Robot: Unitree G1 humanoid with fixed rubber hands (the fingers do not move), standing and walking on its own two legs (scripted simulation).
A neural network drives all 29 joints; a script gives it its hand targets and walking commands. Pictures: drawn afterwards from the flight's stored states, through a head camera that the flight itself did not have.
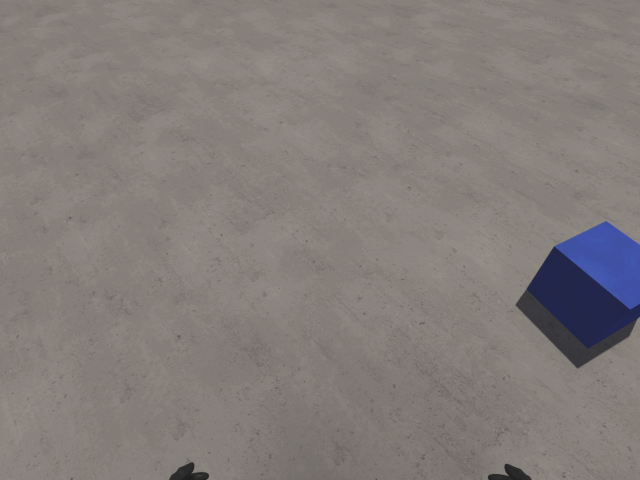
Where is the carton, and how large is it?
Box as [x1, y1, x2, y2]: [527, 221, 639, 348]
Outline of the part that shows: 606,221 554,246 527,287 527,289 588,348 639,316 639,245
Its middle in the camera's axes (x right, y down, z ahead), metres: +0.94 +0.16 +1.31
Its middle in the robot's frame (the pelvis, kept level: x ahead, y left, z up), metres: +0.82 -0.88 -0.64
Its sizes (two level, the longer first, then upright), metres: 0.268 0.247 0.249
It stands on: the floor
